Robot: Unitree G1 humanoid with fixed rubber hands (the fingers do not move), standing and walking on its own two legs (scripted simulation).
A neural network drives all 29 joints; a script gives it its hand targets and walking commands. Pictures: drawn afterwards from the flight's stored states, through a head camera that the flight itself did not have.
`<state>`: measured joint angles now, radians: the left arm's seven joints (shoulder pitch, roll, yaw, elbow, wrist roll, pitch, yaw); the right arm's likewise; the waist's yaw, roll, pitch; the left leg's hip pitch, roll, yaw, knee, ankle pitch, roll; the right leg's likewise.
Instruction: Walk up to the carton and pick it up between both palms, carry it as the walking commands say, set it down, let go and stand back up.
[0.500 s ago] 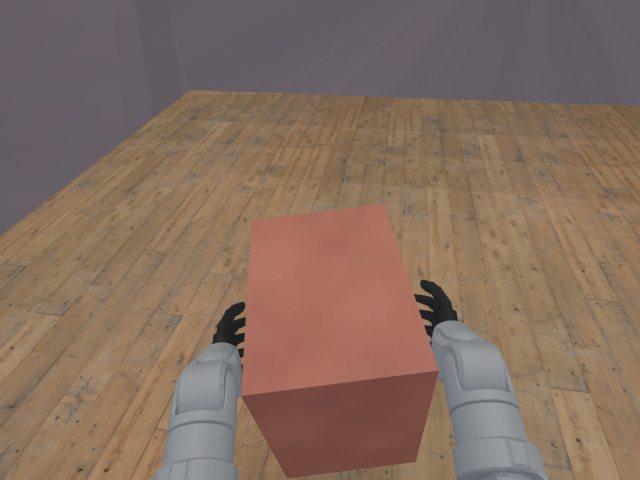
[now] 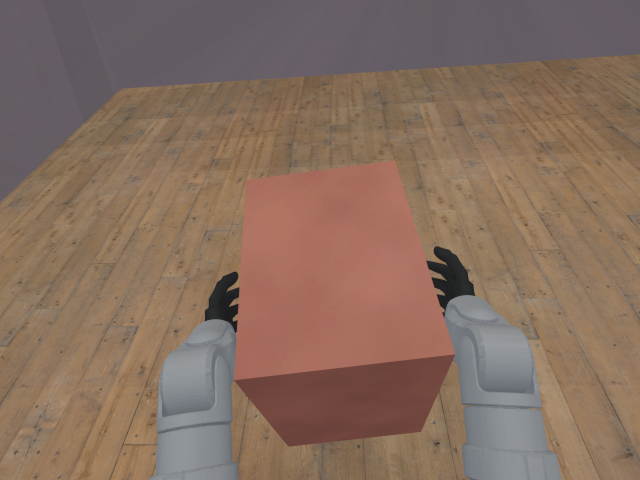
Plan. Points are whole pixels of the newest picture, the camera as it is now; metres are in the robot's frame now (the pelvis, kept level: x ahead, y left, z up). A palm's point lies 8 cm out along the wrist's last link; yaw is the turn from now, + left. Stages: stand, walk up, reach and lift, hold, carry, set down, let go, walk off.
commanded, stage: carry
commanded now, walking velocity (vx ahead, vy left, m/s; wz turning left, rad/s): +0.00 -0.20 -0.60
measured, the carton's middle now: (338, 312) +0.34 +0.01 +0.04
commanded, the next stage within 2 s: none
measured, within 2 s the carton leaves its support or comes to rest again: neither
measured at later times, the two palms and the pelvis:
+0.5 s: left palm (309, 349) +0.26 +0.05 +0.08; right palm (583, 364) +0.22 -0.23 +0.10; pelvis -0.02 -0.06 +0.01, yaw -10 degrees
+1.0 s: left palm (524, 376) +0.22 -0.18 +0.08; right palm out of the picture +0.10 -0.44 +0.10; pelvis -0.08 -0.18 -0.01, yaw -26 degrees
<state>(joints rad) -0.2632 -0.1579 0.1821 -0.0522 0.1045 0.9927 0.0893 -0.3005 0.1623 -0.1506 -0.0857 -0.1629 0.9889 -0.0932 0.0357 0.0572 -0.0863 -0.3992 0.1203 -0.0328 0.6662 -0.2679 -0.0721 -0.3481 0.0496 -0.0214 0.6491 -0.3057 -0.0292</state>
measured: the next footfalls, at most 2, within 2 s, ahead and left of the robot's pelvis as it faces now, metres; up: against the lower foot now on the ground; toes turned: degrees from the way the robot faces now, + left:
left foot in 0.36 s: +0.05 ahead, +0.05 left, +0.00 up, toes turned +3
right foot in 0.74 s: -0.01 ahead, -0.32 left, +0.00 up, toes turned -24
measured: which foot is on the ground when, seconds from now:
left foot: up 0.00-0.34, down 0.36-0.74, up 0.76-1.00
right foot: down 0.00-0.36, up 0.38-0.72, down 0.74-1.00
